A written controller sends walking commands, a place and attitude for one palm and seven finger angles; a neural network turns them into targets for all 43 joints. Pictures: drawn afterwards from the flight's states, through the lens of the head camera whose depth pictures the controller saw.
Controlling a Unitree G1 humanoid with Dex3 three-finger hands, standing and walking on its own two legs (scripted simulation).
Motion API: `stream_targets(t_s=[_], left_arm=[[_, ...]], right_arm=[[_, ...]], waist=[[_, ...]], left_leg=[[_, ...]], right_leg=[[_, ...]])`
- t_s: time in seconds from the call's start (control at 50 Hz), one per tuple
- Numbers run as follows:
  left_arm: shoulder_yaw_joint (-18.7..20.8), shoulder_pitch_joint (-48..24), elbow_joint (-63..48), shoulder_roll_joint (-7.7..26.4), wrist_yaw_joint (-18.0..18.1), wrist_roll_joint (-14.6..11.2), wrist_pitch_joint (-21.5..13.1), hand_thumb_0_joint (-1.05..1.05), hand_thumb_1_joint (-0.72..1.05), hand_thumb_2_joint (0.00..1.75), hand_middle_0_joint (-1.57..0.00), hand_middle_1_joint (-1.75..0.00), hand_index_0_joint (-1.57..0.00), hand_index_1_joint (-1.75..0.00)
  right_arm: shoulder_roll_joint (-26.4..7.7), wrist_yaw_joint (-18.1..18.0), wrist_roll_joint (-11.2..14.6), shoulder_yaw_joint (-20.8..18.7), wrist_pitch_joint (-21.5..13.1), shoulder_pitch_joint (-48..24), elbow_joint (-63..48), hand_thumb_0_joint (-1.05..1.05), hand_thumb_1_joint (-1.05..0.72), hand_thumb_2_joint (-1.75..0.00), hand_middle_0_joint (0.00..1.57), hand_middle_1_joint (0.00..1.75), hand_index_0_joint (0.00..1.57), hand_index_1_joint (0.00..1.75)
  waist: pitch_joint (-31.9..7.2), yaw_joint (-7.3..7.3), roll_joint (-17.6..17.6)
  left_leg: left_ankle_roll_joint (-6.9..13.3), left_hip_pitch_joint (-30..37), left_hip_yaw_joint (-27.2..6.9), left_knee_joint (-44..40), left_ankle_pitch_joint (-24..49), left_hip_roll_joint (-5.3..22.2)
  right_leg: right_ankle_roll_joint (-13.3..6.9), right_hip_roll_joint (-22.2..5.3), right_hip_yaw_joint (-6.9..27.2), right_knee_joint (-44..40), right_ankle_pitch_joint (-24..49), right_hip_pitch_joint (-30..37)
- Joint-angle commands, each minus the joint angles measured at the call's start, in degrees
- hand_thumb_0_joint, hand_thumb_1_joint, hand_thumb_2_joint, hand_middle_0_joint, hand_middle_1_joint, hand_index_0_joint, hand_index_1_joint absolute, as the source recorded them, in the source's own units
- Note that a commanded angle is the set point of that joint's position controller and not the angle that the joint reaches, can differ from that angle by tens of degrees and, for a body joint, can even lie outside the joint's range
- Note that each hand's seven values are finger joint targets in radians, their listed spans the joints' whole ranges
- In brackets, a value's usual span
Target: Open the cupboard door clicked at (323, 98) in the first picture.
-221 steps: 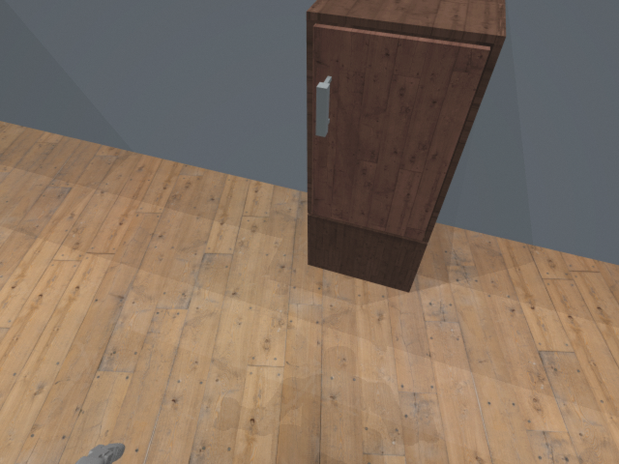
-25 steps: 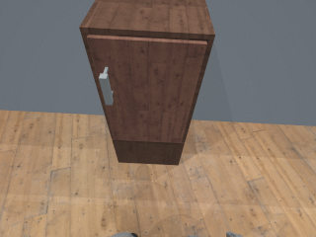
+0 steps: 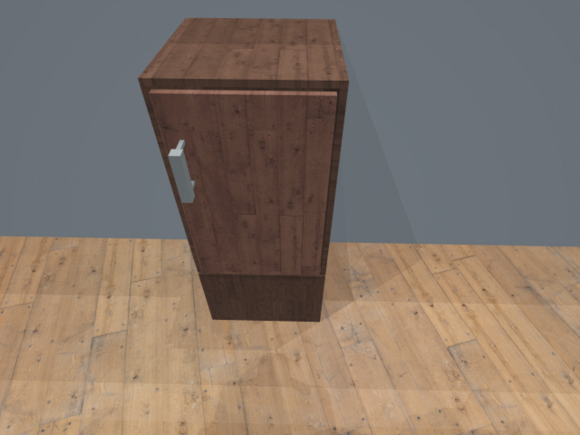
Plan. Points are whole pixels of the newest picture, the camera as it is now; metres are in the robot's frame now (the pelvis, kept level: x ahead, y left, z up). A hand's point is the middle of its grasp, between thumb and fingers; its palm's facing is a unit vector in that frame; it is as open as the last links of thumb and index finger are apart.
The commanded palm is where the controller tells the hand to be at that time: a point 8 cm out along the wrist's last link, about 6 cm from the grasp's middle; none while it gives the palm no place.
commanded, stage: come to a stop and stand still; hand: left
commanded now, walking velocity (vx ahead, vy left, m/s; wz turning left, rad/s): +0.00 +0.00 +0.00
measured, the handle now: (184, 171) +0.65 +0.26 +0.00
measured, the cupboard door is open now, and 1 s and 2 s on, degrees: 0 0 0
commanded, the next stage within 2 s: look again from close up in 1.50 s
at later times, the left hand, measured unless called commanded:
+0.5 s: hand out of the picture -0.01 +0.14 -0.17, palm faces +0.06 -0.99 -0.14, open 7.4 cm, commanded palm none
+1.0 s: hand out of the picture +0.07 +0.17 -0.16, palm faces +0.03 -0.98 -0.19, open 7.4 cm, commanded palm none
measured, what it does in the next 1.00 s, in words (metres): steps on the spot: left foot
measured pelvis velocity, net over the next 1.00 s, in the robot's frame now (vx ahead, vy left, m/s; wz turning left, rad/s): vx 0.07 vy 0.00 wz -0.01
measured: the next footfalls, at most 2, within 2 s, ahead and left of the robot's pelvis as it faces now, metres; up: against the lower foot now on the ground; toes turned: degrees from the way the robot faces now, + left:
left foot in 0.02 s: +0.09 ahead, +0.12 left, +0.00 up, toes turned +2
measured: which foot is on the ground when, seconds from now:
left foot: up 0.00-0.00, down 0.02-1.00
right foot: down 0.00-1.00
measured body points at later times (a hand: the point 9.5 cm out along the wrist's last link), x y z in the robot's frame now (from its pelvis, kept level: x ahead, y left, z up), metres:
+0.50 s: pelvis +0.01 -0.01 +0.01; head +0.00 -0.01 +0.46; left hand -0.01 +0.19 -0.15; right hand +0.00 -0.22 -0.15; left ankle +0.05 +0.11 -0.72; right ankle +0.04 -0.10 -0.72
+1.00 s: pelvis +0.07 +0.00 +0.01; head +0.09 -0.01 +0.46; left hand +0.07 +0.22 -0.14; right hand +0.06 -0.21 -0.15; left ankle +0.05 +0.12 -0.72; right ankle +0.04 -0.10 -0.72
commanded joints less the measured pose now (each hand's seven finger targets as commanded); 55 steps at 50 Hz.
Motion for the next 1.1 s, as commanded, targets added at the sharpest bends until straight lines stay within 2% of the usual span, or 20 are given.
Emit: stream_targets(t_s=[0.0, 0.04, 0.06, 0.08, 0.1, 0.14, 0.16, 0.22, 0.24, 0.26, 0.32, 0.38, 0.42, 0.46, 0.54, 0.64, 0.74, 0.86, 0.9, 1.08], left_arm=[[1.6, -2.1, -3.4, 6.9, 0.5, 0.0, -1.4, 0.00, 0.90, 0.90, -0.20, -0.30, -0.20, -0.30], [1.5, 0.2, -2.2, 5.9, 0.2, -0.2, -1.1, 0.00, 0.90, 0.90, -0.20, -0.30, -0.20, -0.30], [1.4, 1.6, -1.5, 5.4, 0.2, 0.1, -1.1, 0.00, 0.90, 0.90, -0.20, -0.30, -0.20, -0.30], [1.2, 3.4, -0.4, 4.2, 0.0, 0.3, -1.3, 0.00, 0.90, 0.90, -0.20, -0.30, -0.20, -0.30], [1.1, 4.8, 0.7, 3.2, -0.3, 0.3, -1.5, 0.00, 0.90, 0.90, -0.20, -0.30, -0.20, -0.30], [0.8, 5.8, 1.9, 2.6, -0.4, 0.3, -2.0, 0.00, 0.90, 0.90, -0.20, -0.30, -0.20, -0.30], [0.8, 5.6, 2.0, 3.2, -0.4, 0.3, -2.2, 0.00, 0.90, 0.90, -0.20, -0.30, -0.20, -0.30], [0.9, 3.5, 2.2, 5.2, -0.1, 0.0, -3.0, 0.00, 0.90, 0.90, -0.20, -0.30, -0.20, -0.30], [0.8, 2.4, 2.3, 5.6, 0.0, -0.2, -3.1, 0.00, 0.90, 0.90, -0.20, -0.30, -0.20, -0.30], [0.8, 1.5, 2.3, 5.7, 0.1, -0.1, -3.2, 0.00, 0.90, 0.90, -0.20, -0.30, -0.20, -0.30], [0.8, 0.2, 2.8, 5.5, 0.2, -0.1, -2.9, 0.00, 0.90, 0.90, -0.20, -0.30, -0.20, -0.30], [0.8, 1.4, 3.7, 4.7, 0.1, 0.0, -2.6, 0.00, 0.90, 0.90, -0.20, -0.30, -0.20, -0.30], [0.8, 2.9, 4.3, 4.3, 0.0, 0.0, -2.6, 0.00, 0.90, 0.90, -0.20, -0.30, -0.20, -0.30], [0.7, 3.9, 4.6, 4.0, 0.0, 0.1, -2.7, 0.00, 0.90, 0.90, -0.20, -0.30, -0.20, -0.30], [0.6, 3.8, 4.8, 3.7, -0.1, -0.1, -3.1, 0.00, 0.90, 0.90, -0.20, -0.30, -0.20, -0.30], [0.3, 3.6, 5.4, 3.3, 0.0, -0.2, -3.4, 0.00, 0.90, 0.90, -0.20, -0.30, -0.20, -0.30], [0.1, 3.6, 6.1, 3.1, 0.2, -0.3, -3.9, 0.00, 0.90, 0.90, -0.20, -0.30, -0.20, -0.30], [0.0, 2.9, 6.6, 3.4, 0.5, -0.2, -3.7, 0.00, 0.90, 0.90, -0.20, -0.30, -0.20, -0.30], [0.0, 2.9, 6.8, 3.5, 0.6, -0.2, -3.7, 0.00, 0.90, 0.90, -0.20, -0.30, -0.20, -0.30], [0.0, 2.1, 7.1, 4.2, 0.8, -0.2, -3.5, 0.00, 0.90, 0.90, -0.20, -0.30, -0.20, -0.30]], right_arm=[[-2.7, -0.7, 0.1, -0.3, -1.8, 5.0, -1.0, 0.00, -0.90, -0.90, 0.20, 0.30, 0.20, 0.30], [-4.7, -1.0, -0.2, -0.6, -2.3, 2.2, -1.1, 0.00, -0.90, -0.90, 0.20, 0.30, 0.20, 0.30], [-5.9, -1.0, -0.1, -0.8, -2.5, 0.6, -1.1, 0.00, -0.90, -0.90, 0.20, 0.30, 0.20, 0.30], [-6.4, -1.2, 0.1, -0.9, -2.6, -1.4, -1.3, 0.00, -0.90, -0.90, 0.20, 0.30, 0.20, 0.30], [-6.4, -1.2, 0.3, -1.0, -2.6, -2.8, -1.2, 0.00, -0.90, -0.90, 0.20, 0.30, 0.20, 0.30], [-5.5, -1.3, 0.4, -0.9, -2.7, -3.2, -0.8, 0.00, -0.90, -0.90, 0.20, 0.30, 0.20, 0.30], [-5.0, -1.2, 0.3, -0.7, -2.6, -2.7, -0.4, 0.00, -0.90, -0.90, 0.20, 0.30, 0.20, 0.30], [-1.7, -1.0, 0.4, 0.0, -2.4, 0.9, 1.1, 0.00, -0.90, -0.90, 0.20, 0.30, 0.20, 0.30], [-1.0, -1.0, 0.5, 0.2, -2.3, 2.0, 1.8, 0.00, -0.90, -0.90, 0.20, 0.30, 0.20, 0.30], [-0.7, -0.9, 0.6, 0.3, -2.2, 3.0, 2.3, 0.00, -0.90, -0.90, 0.20, 0.30, 0.20, 0.30], [-0.9, -1.0, 0.5, 0.4, -2.0, 4.2, 3.4, 0.00, -0.90, -0.90, 0.20, 0.30, 0.20, 0.30], [-1.4, -1.2, 0.3, 0.5, -2.5, 3.4, 3.5, 0.00, -0.90, -0.90, 0.20, 0.30, 0.20, 0.30], [-2.1, -1.3, 0.2, 0.4, -2.7, 2.0, 3.0, 0.00, -0.90, -0.90, 0.20, 0.30, 0.20, 0.30], [-2.3, -1.4, 0.3, 0.4, -3.0, 1.3, 2.9, 0.00, -0.90, -0.90, 0.20, 0.30, 0.20, 0.30], [-1.9, -1.4, 0.3, 0.6, -3.4, 1.7, 3.3, 0.00, -0.90, -0.90, 0.20, 0.30, 0.20, 0.30], [-1.8, -1.6, 0.6, 1.0, -4.0, 1.4, 4.0, 0.00, -0.90, -0.90, 0.20, 0.30, 0.20, 0.30], [-2.3, -1.9, 0.9, 1.1, -4.7, 0.6, 4.7, 0.00, -0.90, -0.90, 0.20, 0.30, 0.20, 0.30], [-2.6, -2.1, 1.1, 1.3, -4.7, -0.3, 5.7, 0.00, -0.90, -0.90, 0.20, 0.30, 0.20, 0.30], [-2.8, -2.2, 1.1, 1.3, -4.7, -0.4, 5.9, 0.00, -0.90, -0.90, 0.20, 0.30, 0.20, 0.30], [-3.5, -2.4, 1.1, 1.4, -4.4, -1.6, 6.6, 0.00, -0.90, -0.90, 0.20, 0.30, 0.20, 0.30]], waist=[[8.4, -0.37, -2.0], [7.8, 1.57, 6.6], [7.1, 2.52, 9.6], [5.7, 3.45, 8.4], [4.9, 4.16, 6.0], [4.6, 4.12, 2.2], [4.5, 3.54, 0.6], [4.3, 1.02, -5.9], [4.8, 0.24, -6.7], [4.4, -0.61, -6.7], [6.4, -0.89, -5.5], [8.1, 0.17, 0.7], [8.3, 1.31, 0.7], [7.8, 1.80, -0.5], [6.6, 1.76, -0.3], [5.2, 1.98, 0.0], [1.9, 2.19, -0.5], [2.8, 2.27, 0.0], [2.0, 2.11, -0.5], [2.9, 1.94, -1.4]], left_leg=[[1.6, 5.5, -4.1, -13.3, -4.4, 1.7], [3.1, -3.0, -11.5, -23.0, -16.9, 6.6], [3.9, -6.7, -14.2, -26.5, -21.0, 8.5], [4.6, -8.8, -14.8, -27.1, -20.7, 9.3], [4.7, -9.8, -13.6, -26.2, -19.1, 9.2], [3.6, -8.6, -9.9, -22.9, -16.6, 6.8], [2.8, -6.8, -8.2, -20.9, -14.9, 5.3], [1.1, -0.1, -2.4, -10.0, -3.5, 0.8], [0.8, 2.5, -1.6, -8.1, -1.0, 0.4], [0.7, 5.3, -1.6, -8.1, -0.1, 0.4], [0.6, 7.0, -1.8, -8.9, -0.7, 0.6], [1.0, 4.0, -4.7, -14.7, -4.5, 2.3], [1.3, 0.3, -5.8, -16.9, -7.1, 3.0], [1.3, -0.2, -5.9, -17.6, -6.3, 3.2], [1.3, 0.6, -5.8, -17.7, -3.5, 3.1], [1.2, 2.4, -5.7, -18.3, 1.5, 3.6], [1.2, 6.4, -4.9, -17.1, 11.2, 4.4], [1.5, 8.7, -4.8, -17.2, 16.1, 5.0], [1.5, 10.0, -4.5, -16.9, 18.3, 5.0], [1.2, 11.8, -3.9, -16.4, 21.3, 4.8]], right_leg=[[-1.5, -5.1, 9.1, -14.0, -20.2, -12.5], [-0.1, -1.8, 4.6, -9.6, -16.7, -4.8], [0.4, -0.4, 2.7, -5.8, -12.4, -0.2], [0.6, 0.1, 1.9, -2.9, -8.1, 3.5], [0.7, 0.0, 2.1, -2.2, -6.0, 6.1], [0.7, -1.3, 4.1, -7.2, -7.2, 6.6], [0.3, -2.4, 6.2, -10.4, -10.3, 5.0], [-2.2, -8.2, 14.8, -19.7, -19.8, -1.6], [-2.6, -9.5, 15.8, -22.1, -21.6, -4.3], [-2.6, -9.5, 15.4, -22.8, -21.9, -6.4], [-1.8, -8.0, 12.6, -22.5, -22.4, -9.8], [-1.1, -5.5, 10.1, -18.9, -18.7, -8.0], [-0.8, -4.8, 9.8, -17.7, -17.3, -4.3], [-0.8, -4.8, 9.7, -17.3, -15.5, -2.4], [-1.0, -5.3, 9.5, -17.0, -12.7, -0.5], [-1.0, -5.3, 8.3, -15.5, -5.0, 2.6], [-0.7, -5.6, 6.8, -13.1, 6.6, 6.5], [-0.4, -5.4, 5.9, -11.8, 10.5, 6.7], [-0.3, -5.5, 5.8, -11.4, 12.5, 7.4], [-0.3, -6.0, 5.5, -11.3, 17.3, 8.6]])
